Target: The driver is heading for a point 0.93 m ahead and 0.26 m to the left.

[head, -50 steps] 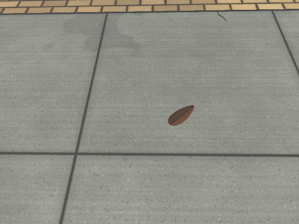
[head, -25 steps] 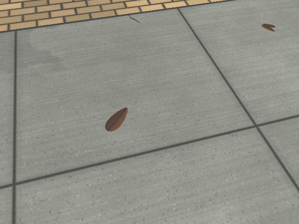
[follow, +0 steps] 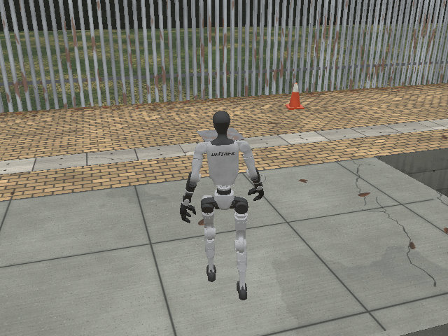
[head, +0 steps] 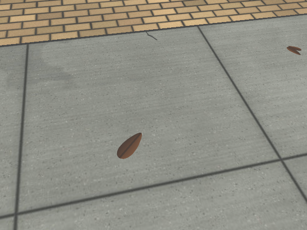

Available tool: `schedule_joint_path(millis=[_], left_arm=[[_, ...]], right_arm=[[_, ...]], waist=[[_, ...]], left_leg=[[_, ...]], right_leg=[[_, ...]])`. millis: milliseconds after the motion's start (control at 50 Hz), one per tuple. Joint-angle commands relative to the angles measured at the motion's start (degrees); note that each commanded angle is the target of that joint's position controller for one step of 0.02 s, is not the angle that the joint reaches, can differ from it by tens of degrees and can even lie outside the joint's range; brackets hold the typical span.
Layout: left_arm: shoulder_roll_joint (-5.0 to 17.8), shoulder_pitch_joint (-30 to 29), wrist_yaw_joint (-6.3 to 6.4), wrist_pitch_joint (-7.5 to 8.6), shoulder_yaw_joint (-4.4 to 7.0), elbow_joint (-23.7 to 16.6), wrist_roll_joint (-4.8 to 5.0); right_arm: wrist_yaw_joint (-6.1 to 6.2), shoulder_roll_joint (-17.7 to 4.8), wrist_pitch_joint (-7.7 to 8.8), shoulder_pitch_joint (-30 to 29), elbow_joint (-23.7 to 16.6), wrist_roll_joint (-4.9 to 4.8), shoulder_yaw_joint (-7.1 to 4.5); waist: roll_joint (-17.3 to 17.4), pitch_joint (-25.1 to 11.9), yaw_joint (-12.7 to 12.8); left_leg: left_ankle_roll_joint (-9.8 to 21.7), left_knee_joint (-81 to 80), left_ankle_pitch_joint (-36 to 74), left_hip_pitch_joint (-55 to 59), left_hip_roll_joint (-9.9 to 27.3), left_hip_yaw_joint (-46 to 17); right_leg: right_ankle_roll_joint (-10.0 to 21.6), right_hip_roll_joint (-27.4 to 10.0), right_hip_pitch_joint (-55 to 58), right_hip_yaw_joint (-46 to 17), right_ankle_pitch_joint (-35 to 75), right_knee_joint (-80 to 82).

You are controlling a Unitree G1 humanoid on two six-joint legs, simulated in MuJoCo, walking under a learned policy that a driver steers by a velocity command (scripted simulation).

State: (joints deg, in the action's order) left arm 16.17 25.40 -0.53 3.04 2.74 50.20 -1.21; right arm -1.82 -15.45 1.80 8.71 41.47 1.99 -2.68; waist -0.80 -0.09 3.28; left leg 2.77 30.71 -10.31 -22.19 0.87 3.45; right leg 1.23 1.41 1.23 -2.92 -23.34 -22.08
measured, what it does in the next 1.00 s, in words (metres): walks ahead: right foot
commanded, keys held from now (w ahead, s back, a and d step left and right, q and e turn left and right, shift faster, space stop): w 0.60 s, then w+q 0.40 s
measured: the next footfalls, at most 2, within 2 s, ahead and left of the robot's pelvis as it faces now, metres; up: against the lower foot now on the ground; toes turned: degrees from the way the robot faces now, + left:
right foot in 0.52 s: +0.45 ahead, -0.08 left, +0.00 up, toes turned -3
left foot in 1.08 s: +0.72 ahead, +0.11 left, +0.00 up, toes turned +17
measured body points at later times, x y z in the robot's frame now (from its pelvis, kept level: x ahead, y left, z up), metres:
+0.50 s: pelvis +0.26 +0.01 +0.00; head +0.30 +0.01 +0.44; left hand +0.47 +0.23 -0.10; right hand +0.19 -0.24 -0.14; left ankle +0.07 +0.10 -0.73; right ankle +0.41 -0.07 -0.72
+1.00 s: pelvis +0.54 +0.00 +0.00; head +0.57 +0.01 +0.45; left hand +0.46 +0.24 -0.14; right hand +0.74 -0.19 -0.12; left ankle +0.68 +0.13 -0.70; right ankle +0.41 -0.07 -0.73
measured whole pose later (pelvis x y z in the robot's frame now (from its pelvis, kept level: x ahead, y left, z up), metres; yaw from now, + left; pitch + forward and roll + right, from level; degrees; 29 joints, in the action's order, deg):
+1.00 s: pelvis +0.54 +0.00 +0.00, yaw +10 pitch +1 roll -1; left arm 11.3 22.8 1.3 5.6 1.3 58.0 -1.2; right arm -2.8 -12.3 1.2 4.5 48.3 1.7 -1.4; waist 1.4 3.4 2.4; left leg 5.2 36.7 -2.1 -33.7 2.4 5.4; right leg 3.0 3.7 7.2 13.2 -19.6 -11.4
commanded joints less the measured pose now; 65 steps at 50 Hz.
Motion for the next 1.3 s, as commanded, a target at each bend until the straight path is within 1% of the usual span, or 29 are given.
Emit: schedule_joint_path(millis=[20,40,60,80,120,180,280,400,460,500,520,540,560,580,600,640,740,840,940,1000,1040,1060,1080,1100,1120,1140,1180,1220,1300], left_arm=[[0.79,-2.11,-0.06,1.33,-0.43,-6.51,1.00],[5.48,-3.73,0.22,0.91,0.67,-5.62,-0.67],[5.79,-4.81,-0.37,0.88,0.96,-5.37,-0.55],[5.32,-5.82,-0.98,0.95,0.71,-4.89,-0.27],[4.09,-5.41,-1.48,0.09,0.41,-3.70,-0.88],[2.96,-7.27,-1.99,-0.78,0.10,-3.36,-1.07],[1.55,-18.87,-2.19,-1.06,-0.60,-6.50,-1.10],[0.75,-28.24,-2.11,-0.60,-1.47,-9.06,-0.53],[1.91,-25.44,-1.46,-0.19,-0.92,-8.30,-0.60],[3.88,-12.82,-0.49,0.50,0.26,-4.04,-0.74],[6.31,-3.23,0.18,1.07,1.25,-1.24,-1.72],[12.20,3.25,0.92,1.14,2.83,-0.68,-3.06],[11.99,1.39,0.37,0.40,2.99,-0.46,-1.08],[9.37,-5.11,0.15,0.18,2.57,-1.01,0.38],[5.57,-9.15,0.00,0.53,1.65,-1.52,0.57],[1.95,-11.48,0.24,1.51,0.60,-0.49,0.23],[2.95,-7.35,0.36,3.73,0.76,2.47,0.28],[2.22,-4.41,0.67,3.73,0.24,4.01,0.40],[2.77,0.85,1.90,3.25,0.04,6.52,0.22],[4.30,0.28,2.68,2.47,0.29,6.94,-0.12],[5.97,-1.15,2.99,1.61,0.79,6.57,-0.46],[6.67,-1.71,2.89,1.12,1.01,6.04,-0.43],[6.56,-3.24,2.58,1.12,0.98,4.55,-0.13],[0.22,-0.87,1.15,1.62,-0.13,0.87,0.68],[4.63,-7.19,0.84,2.37,0.84,-1.26,0.39],[4.08,-11.27,0.56,3.27,0.54,-2.97,0.62],[3.74,-10.79,0.72,3.39,0.54,-2.37,0.19],[2.64,-8.96,0.43,1.00,0.37,-2.45,-1.49],[1.53,-12.19,0.51,-1.10,0.13,-4.71,-1.19]], right_arm=[[1.76,-17.35,1.84,23.57,2.42,1.04,-4.68],[1.33,-13.46,1.56,20.67,2.71,-0.12,-3.63],[1.04,-10.47,1.37,14.65,1.63,-0.57,-2.75],[0.76,-7.83,1.61,11.02,1.13,-0.60,-2.08],[0.93,-5.15,2.42,9.05,1.52,-0.90,-1.07],[0.98,-5.25,3.61,12.12,3.86,-1.45,-1.02],[1.04,-4.15,3.61,16.78,7.50,-1.75,-0.56],[1.73,-5.13,3.68,20.13,11.04,-1.38,-0.56],[2.29,-6.12,3.38,18.69,12.12,-1.05,-0.70],[2.41,-7.20,2.79,17.35,12.61,-0.69,-0.95],[2.39,-6.62,2.66,17.56,12.25,-0.96,-0.66],[1.82,-1.44,2.77,21.38,10.09,-2.55,0.59],[1.77,-2.75,2.70,23.62,11.01,-2.42,-0.16],[1.97,-5.70,2.57,18.21,10.02,-1.50,-0.95],[1.64,-4.85,3.01,14.29,9.20,-1.35,-0.67],[1.20,-2.88,2.09,13.83,9.78,-0.65,-0.43],[-0.11,-1.30,-0.40,10.22,9.37,-0.38,-0.37],[-0.56,-0.31,-0.04,-0.03,6.21,-0.73,0.13],[-1.07,0.67,0.22,-8.75,2.84,-0.37,1.06],[-0.88,-0.30,0.19,-6.84,2.74,-0.12,0.59],[-0.46,-2.04,0.20,0.54,4.75,0.09,-0.39],[-0.23,-3.64,0.57,7.41,6.82,0.37,-1.34],[0.44,-7.35,0.78,16.37,9.17,1.17,-2.96],[1.26,-13.74,0.34,16.27,8.44,1.00,-4.83],[1.09,-13.66,-0.32,16.73,8.43,-1.11,-4.89],[1.55,-11.99,-0.46,13.24,8.62,-1.49,-4.55],[1.79,-6.77,0.03,8.17,8.20,-1.54,-3.33],[2.00,-5.18,1.00,6.64,7.96,-2.00,-2.57],[1.79,-8.47,1.86,9.39,8.30,-1.88,-3.18]], waist=[[20.75,-8.82,-11.20],[11.68,-4.71,-9.08],[6.81,0.46,-5.94],[4.54,2.41,-4.62],[5.93,2.67,-2.88],[5.31,2.55,-2.59],[4.28,5.17,-4.34],[4.58,6.68,-5.93],[4.86,5.12,-3.57],[4.65,-2.05,1.87],[3.02,-7.81,5.41],[-7.40,-16.07,4.59],[-12.02,-19.38,2.65],[-5.19,-9.50,0.55],[-1.93,-3.19,-0.39],[-1.54,1.58,-3.73],[-1.96,3.89,-4.80],[-1.82,5.80,-2.83],[-1.99,6.75,-0.12],[-3.58,4.61,-2.16],[-5.03,0.12,-5.71],[-4.56,-3.76,-8.64],[-0.91,-8.49,-13.16],[13.02,-13.03,-9.23],[7.57,-15.19,-10.85],[4.26,-6.69,-9.32],[-2.15,0.66,-4.59],[-0.78,0.26,-1.88],[1.05,0.88,-1.56]], left_leg=[[8.97,-17.16,-26.55,36.59,21.21,-36.53],[9.77,-21.29,-30.88,30.42,21.70,-44.31],[9.06,-20.29,-29.59,24.95,19.95,-36.08],[8.11,-20.86,-21.93,20.84,17.05,-29.67],[6.45,-22.35,-8.89,17.57,12.32,-20.06],[7.50,-23.23,5.34,17.77,10.74,-14.09],[8.34,-24.37,15.87,20.18,8.87,-8.33],[7.78,-23.37,24.37,23.52,10.23,-5.93],[6.73,-17.32,39.22,27.94,11.69,-5.13],[5.04,-1.49,50.07,27.96,9.99,-3.22],[4.24,11.92,39.69,19.52,7.99,-1.89],[2.07,33.07,12.71,2.11,1.26,1.32],[1.82,45.38,-19.36,-9.14,-6.27,-4.36],[2.57,46.75,-14.53,-13.70,-1.79,-7.67],[2.72,43.76,-9.93,-13.38,0.50,-7.21],[2.24,37.02,-6.66,-8.15,3.55,-7.36],[0.50,32.40,0.28,-11.27,4.44,-6.90],[-0.39,18.88,10.82,-15.54,3.80,-3.83],[1.52,7.09,11.43,-15.18,2.21,2.27],[4.63,4.48,3.93,-10.30,-1.37,5.04],[7.51,3.63,-2.20,-1.89,-5.14,6.35],[9.31,0.42,-2.55,6.85,-6.50,5.33],[12.61,-3.42,-4.48,20.75,-1.48,-3.08],[21.53,-5.77,-3.58,38.65,16.18,-32.57],[24.14,-12.99,-1.76,40.87,18.78,-46.38],[21.80,-14.33,1.04,34.86,17.63,-36.79],[16.72,-16.38,11.96,21.19,12.51,-26.63],[15.09,-17.38,18.26,15.31,8.58,-21.09],[12.74,-14.21,42.97,11.56,4.87,-14.90]], right_leg=[[2.96,3.18,-34.99,5.35,-0.84,-36.20],[4.09,2.04,-39.39,-1.82,-4.99,-43.50],[4.93,-1.52,-40.06,-2.63,0.30,-44.74],[4.80,-3.59,-38.54,-1.76,4.45,-43.09],[3.50,-5.83,-35.58,0.32,8.35,-40.13],[1.78,-6.35,-36.94,2.29,12.05,-39.64],[-0.48,-6.98,-43.15,4.94,19.23,-29.30],[1.47,-4.32,-36.56,7.28,23.97,-13.12],[4.38,-1.83,-30.60,7.90,18.68,-9.90],[6.88,1.83,-15.98,9.18,15.68,-6.21],[8.97,-2.49,-1.56,4.71,14.73,-5.52],[14.02,-19.39,14.43,-18.79,4.82,-3.59],[18.43,-25.75,17.34,-40.07,4.67,5.57],[16.53,-22.80,9.75,-31.12,3.10,6.27],[15.21,-20.58,1.29,-23.04,6.54,8.15],[10.91,-15.79,-9.00,-12.10,14.03,11.63],[9.11,-13.81,-11.08,-0.95,21.04,16.50],[6.57,-11.55,-7.29,7.39,29.76,16.40],[5.82,-13.70,1.76,11.62,40.88,13.24],[5.13,-15.18,7.00,14.03,60.51,5.35],[5.14,-15.80,7.73,15.43,72.26,-7.35],[4.91,-15.63,4.54,15.83,68.48,-18.11],[3.55,-14.16,-6.40,16.35,53.97,-34.13],[0.29,-2.88,-32.32,15.63,2.70,-56.48],[0.23,0.96,-41.67,2.48,-5.78,-63.53],[0.76,-3.41,-46.07,-0.03,0.36,-60.45],[0.09,-6.77,-40.00,0.64,5.20,-50.44],[-1.81,-7.57,-34.14,0.67,5.27,-45.29],[-4.54,-5.84,-33.36,3.62,9.50,-36.72]])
